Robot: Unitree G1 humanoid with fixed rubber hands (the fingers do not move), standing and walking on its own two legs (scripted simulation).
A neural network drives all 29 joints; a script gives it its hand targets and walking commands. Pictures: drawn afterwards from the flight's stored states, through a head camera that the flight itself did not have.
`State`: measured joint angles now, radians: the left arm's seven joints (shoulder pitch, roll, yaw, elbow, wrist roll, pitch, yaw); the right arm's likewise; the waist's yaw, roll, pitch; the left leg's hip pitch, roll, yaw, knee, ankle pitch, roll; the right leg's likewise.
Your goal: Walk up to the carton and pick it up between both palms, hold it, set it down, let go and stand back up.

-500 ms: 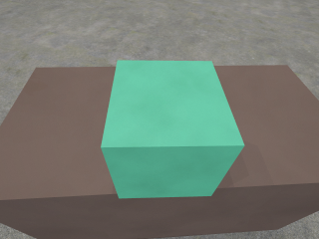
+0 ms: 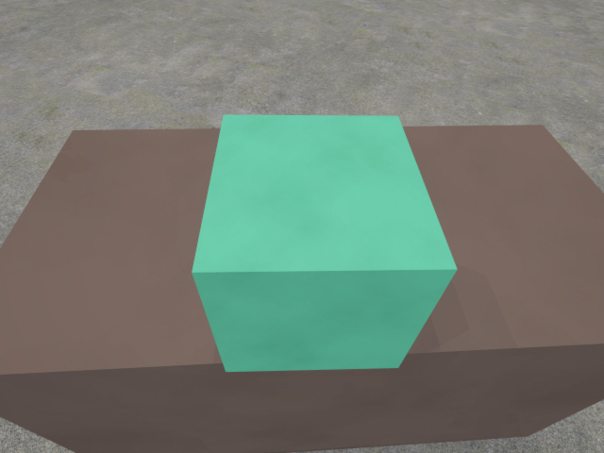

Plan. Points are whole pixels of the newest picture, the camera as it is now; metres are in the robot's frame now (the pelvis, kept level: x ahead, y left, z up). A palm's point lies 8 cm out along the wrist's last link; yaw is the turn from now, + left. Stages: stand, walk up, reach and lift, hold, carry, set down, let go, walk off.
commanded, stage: stand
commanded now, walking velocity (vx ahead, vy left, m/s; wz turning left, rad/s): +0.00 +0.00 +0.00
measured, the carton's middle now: (312, 243) +0.40 -0.02 +0.05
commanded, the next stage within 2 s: none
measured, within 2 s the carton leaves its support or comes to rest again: neither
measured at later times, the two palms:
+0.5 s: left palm out of the picture -0.05 +0.19 -0.15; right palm out of the picture -0.06 -0.18 -0.15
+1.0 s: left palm out of the picture -0.05 +0.19 -0.15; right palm out of the picture -0.05 -0.20 -0.15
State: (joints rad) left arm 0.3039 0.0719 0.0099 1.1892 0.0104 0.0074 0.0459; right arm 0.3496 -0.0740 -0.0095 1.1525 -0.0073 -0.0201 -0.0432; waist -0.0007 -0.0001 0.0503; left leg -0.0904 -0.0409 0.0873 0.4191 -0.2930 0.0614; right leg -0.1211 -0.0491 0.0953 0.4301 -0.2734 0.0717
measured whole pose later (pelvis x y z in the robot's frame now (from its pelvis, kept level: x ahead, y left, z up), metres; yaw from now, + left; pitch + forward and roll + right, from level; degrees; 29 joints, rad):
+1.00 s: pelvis -0.01 +0.00 +0.00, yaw +0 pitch -1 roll +0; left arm 0.32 0.07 0.00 1.18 0.01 0.00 0.04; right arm 0.35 -0.09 -0.02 1.13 0.00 -0.03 -0.03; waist 0.00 -0.01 0.04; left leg -0.13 -0.05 0.09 0.42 -0.27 0.07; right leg -0.16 -0.06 0.10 0.43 -0.25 0.08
